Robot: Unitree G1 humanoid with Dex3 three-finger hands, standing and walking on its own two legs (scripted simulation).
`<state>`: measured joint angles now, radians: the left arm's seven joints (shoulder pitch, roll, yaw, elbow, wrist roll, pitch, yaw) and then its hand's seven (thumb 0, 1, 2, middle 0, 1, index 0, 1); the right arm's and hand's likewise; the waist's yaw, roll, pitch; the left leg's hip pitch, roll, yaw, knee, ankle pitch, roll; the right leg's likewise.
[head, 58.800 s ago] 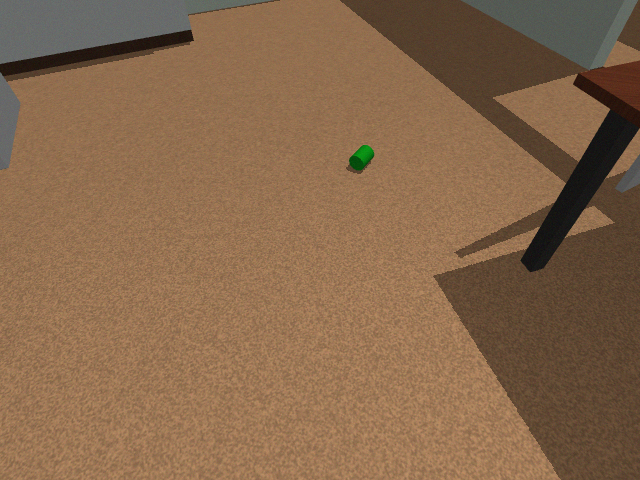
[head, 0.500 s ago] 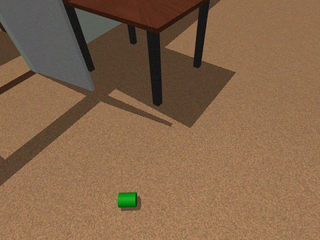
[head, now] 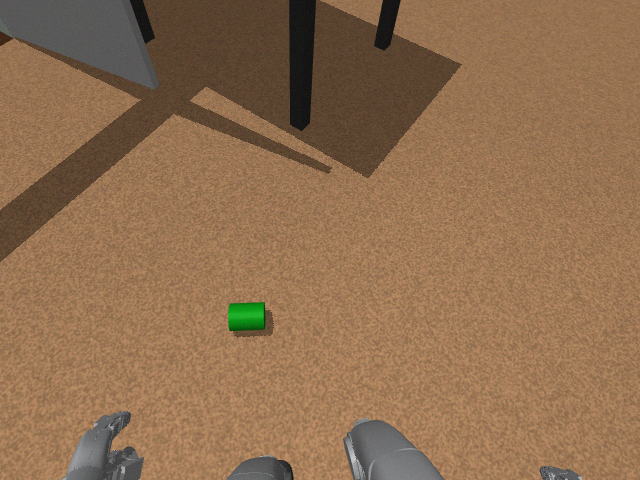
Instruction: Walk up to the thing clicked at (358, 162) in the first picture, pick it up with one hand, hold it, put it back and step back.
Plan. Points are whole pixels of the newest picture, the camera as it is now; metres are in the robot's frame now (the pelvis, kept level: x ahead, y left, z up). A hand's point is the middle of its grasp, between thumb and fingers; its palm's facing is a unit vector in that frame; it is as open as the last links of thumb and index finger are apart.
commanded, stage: step back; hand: left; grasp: from above
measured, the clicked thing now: (247, 316) +0.54 +0.18 -0.73
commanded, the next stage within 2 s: none
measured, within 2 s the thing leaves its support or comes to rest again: neither
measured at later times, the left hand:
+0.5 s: hand out of the picture +0.01 +0.25 -0.13, palm faces -0.04 -0.91 -0.42, open 7.4 cm
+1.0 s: hand out of the picture -0.20 +0.27 -0.17, palm faces -0.06 -0.92 -0.39, open 7.4 cm
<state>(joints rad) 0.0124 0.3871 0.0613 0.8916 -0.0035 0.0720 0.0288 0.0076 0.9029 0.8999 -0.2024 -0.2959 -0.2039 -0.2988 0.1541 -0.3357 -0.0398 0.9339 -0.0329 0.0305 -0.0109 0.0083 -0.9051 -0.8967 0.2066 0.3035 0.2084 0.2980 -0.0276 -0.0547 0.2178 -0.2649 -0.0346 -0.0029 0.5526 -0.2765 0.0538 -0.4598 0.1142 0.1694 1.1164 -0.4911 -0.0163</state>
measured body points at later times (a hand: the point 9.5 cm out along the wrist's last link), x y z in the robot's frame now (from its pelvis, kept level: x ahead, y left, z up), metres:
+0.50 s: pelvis -0.11 -0.01 +0.00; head -0.05 -0.03 +0.44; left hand +0.01 +0.29 -0.10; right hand -0.02 -0.33 -0.13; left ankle -0.15 +0.14 -0.66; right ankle -0.06 -0.11 -0.73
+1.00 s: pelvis -0.28 -0.01 -0.01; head -0.22 +0.00 +0.43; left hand -0.19 +0.31 -0.14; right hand -0.15 -0.32 -0.11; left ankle -0.18 +0.12 -0.73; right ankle -0.34 -0.15 -0.71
